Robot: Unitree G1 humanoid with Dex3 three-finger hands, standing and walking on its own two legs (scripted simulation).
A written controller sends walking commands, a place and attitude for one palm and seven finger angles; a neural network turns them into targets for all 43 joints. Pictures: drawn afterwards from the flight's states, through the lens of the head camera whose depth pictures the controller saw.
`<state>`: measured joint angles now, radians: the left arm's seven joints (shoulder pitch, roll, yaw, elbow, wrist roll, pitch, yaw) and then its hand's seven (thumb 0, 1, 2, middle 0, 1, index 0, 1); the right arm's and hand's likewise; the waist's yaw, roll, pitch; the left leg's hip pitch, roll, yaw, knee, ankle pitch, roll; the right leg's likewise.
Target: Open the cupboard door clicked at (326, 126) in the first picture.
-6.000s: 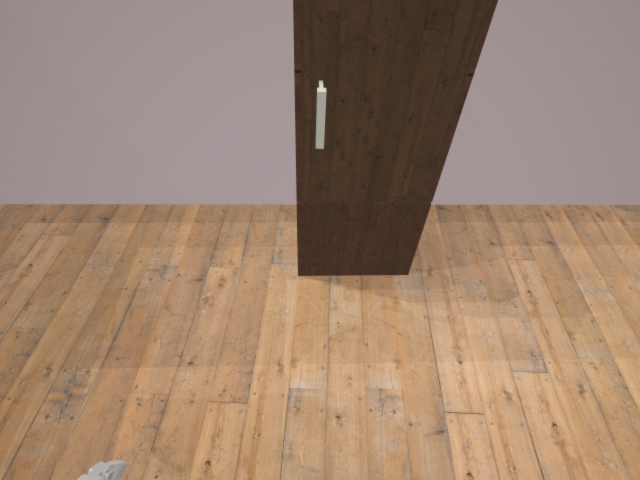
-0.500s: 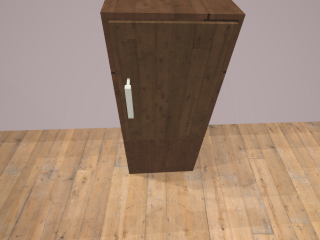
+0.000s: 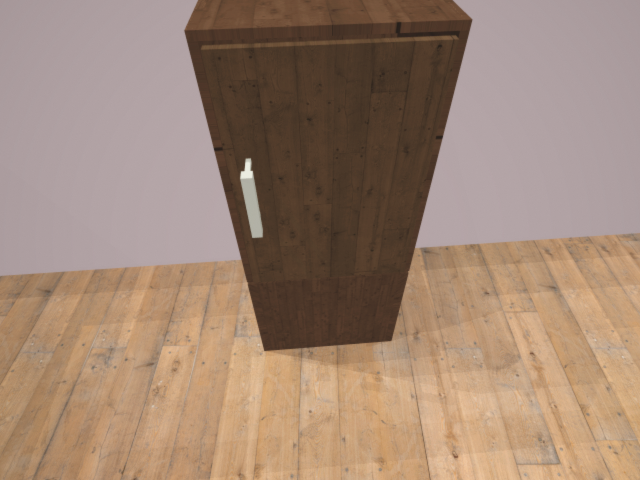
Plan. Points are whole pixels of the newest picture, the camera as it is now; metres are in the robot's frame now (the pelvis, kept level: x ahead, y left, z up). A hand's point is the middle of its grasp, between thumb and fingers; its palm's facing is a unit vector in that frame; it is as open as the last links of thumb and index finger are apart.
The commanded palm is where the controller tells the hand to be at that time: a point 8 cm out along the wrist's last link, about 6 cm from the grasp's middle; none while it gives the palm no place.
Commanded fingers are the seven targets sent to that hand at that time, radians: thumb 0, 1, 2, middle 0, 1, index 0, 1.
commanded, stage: look again from close up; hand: left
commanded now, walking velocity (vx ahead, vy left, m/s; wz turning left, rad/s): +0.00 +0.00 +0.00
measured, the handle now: (252, 199) +0.63 +0.17 -0.03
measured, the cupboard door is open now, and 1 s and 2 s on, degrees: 0 0 0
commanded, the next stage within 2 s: shuffle to correct the standing spot in 0.04 s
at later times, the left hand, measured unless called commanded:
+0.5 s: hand out of the picture +0.01 +0.14 -0.19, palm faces +0.09 -0.98 -0.15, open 7.4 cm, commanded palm none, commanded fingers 0.00 0.90 0.90 -0.20 -0.30 -0.20 -0.30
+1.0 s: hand out of the picture +0.09 +0.07 -0.16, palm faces +0.21 -0.95 -0.23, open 7.3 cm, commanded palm none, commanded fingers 0.00 0.90 0.90 -0.20 -0.30 -0.20 -0.30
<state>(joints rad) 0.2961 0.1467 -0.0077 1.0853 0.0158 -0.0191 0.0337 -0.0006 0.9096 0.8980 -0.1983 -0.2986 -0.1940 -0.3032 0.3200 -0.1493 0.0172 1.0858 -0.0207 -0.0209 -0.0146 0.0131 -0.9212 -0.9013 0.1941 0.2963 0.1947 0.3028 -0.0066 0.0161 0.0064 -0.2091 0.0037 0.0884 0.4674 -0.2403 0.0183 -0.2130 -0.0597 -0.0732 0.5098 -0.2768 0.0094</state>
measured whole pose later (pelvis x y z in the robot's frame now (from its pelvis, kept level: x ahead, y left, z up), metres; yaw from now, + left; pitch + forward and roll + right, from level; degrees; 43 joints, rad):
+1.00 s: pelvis +0.13 -0.09 +0.00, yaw +8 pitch +1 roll +3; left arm 0.33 0.12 0.02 1.03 0.02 -0.03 0.04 0.00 0.92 0.90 -0.20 -0.30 -0.20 -0.30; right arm 0.11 -0.19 -0.04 1.00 -0.02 0.03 -0.02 0.01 -0.91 -0.90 0.19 0.30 0.19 0.30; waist 0.03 0.00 0.09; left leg -0.48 -0.01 0.06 0.91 -0.37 -0.03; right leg -0.16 0.00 -0.16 0.48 -0.34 -0.09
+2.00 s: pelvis +0.13 -0.09 +0.00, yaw +9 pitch -1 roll +0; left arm 0.31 0.14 0.00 1.09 0.01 -0.01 0.04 0.00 0.92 0.90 -0.20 -0.30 -0.20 -0.30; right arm 0.33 -0.13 0.01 1.12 -0.01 0.00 -0.02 0.01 -0.91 -0.90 0.19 0.30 0.19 0.30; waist -0.01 -0.01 0.03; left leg -0.26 0.02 0.03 0.46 -0.18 0.00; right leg -0.12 0.00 -0.04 0.45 -0.31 -0.01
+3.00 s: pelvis +0.09 -0.10 -0.09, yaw +10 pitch +11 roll -2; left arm 0.48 0.26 0.24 0.18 -0.31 -0.44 -0.40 0.01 0.57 0.75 -0.23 -0.52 -0.22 -0.52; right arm 0.20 -0.25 -0.05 0.49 0.03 -0.23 -0.03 0.01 -0.91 -0.90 0.20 0.30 0.20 0.30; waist 0.00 -0.03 -0.13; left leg -0.93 0.04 -0.03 1.15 -0.41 0.00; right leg -0.77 0.03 -0.07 1.16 -0.58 -0.03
